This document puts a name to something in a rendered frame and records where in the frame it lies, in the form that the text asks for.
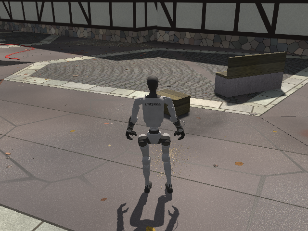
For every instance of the robot left hand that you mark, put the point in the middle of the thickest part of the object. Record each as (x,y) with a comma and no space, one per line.
(130,133)

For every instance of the left robot foot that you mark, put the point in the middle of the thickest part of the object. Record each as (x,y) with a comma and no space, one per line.
(147,189)

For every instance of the robot right forearm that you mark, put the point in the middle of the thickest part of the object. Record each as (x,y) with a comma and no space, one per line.
(178,125)

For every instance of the robot left forearm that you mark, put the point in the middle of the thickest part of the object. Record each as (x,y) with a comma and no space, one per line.
(130,125)

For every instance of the robot right hand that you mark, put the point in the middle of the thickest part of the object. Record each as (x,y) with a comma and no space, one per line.
(179,133)

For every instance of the right robot thigh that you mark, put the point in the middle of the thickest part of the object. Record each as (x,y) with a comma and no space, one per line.
(165,142)

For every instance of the left robot upper arm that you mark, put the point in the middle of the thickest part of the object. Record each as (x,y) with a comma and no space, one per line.
(135,109)

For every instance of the right robot upper arm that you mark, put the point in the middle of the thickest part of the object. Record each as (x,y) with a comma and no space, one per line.
(171,108)

